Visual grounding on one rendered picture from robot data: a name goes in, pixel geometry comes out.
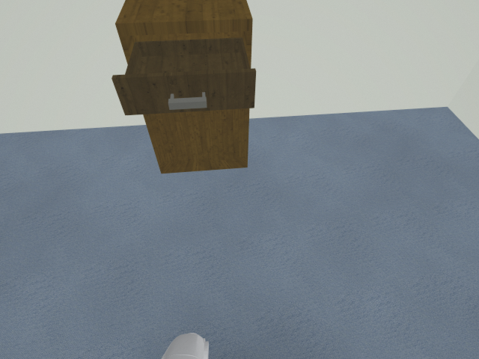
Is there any drawer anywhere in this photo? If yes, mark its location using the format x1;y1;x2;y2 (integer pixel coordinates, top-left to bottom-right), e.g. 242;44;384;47
112;37;256;115

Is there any cabinet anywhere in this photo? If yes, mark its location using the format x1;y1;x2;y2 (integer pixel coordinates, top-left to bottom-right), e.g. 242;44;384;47
115;0;253;174

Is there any handle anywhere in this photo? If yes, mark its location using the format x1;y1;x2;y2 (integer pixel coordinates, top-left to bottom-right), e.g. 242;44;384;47
168;92;207;110

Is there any robot left thigh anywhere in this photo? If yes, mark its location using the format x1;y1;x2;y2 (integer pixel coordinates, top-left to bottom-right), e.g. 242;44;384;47
162;334;209;359

